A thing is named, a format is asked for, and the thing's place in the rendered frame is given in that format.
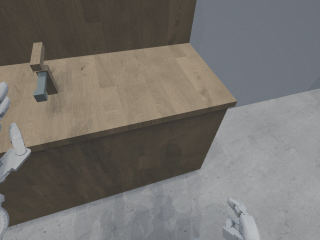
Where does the robot right hand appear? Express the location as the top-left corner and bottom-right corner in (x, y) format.
(223, 197), (261, 240)

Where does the robot left hand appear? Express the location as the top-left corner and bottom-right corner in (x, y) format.
(0, 82), (31, 184)

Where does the robot left forearm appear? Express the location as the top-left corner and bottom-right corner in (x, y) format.
(0, 194), (10, 240)

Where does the tap lever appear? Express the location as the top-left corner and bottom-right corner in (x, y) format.
(33, 72), (48, 102)

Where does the counter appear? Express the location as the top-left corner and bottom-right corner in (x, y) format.
(0, 0), (237, 227)

